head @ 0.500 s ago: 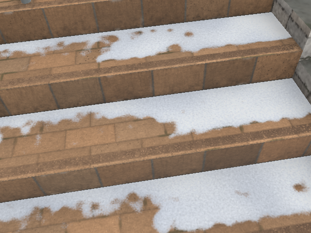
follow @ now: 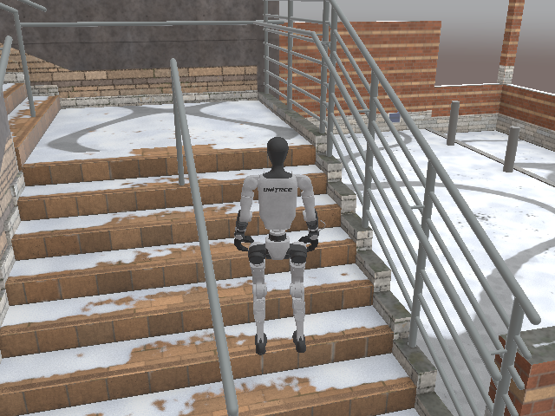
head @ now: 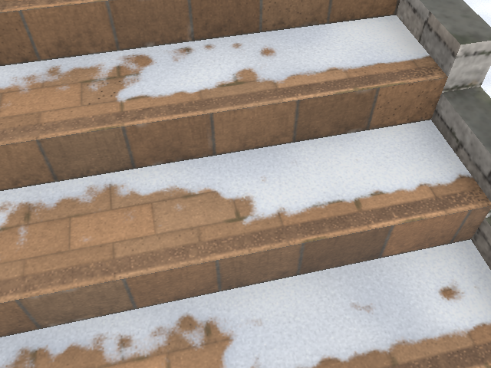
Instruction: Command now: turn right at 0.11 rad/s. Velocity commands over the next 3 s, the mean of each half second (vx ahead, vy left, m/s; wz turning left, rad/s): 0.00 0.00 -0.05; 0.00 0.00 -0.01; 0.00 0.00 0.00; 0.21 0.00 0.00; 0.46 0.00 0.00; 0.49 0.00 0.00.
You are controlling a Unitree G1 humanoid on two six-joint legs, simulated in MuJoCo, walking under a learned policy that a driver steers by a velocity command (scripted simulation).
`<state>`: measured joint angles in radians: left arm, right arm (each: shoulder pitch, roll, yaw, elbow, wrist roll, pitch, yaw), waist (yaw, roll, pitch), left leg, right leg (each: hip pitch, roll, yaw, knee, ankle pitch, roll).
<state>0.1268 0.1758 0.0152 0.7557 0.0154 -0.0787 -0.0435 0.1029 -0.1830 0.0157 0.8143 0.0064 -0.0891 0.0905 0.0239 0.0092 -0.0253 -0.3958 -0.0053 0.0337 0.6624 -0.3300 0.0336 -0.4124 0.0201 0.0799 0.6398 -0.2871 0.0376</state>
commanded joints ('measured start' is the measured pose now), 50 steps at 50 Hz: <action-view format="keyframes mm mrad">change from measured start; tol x16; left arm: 1 39 94 22 -34 -10 5 2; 50 147 102 21 296 10 56 -14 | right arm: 1 -137 -91 -12 -86 7 -30 17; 47 190 -94 -45 166 -2 85 -176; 50 235 -73 -37 220 -51 78 26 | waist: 1 34 41 -62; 50 -18 -3 116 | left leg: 1 91 81 -144 -227 62 42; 13 357 99 -107 -177 640 34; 20 285 101 -154 -316 71 49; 25 332 59 -107 -298 265 53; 28 407 95 -111 -243 647 43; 37 303 84 -122 -343 246 46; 50 311 46 -77 -430 85 48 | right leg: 1 42 -24 -24 -95 83 3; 28 183 -67 -44 -254 310 12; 50 145 -65 -67 -348 106 -15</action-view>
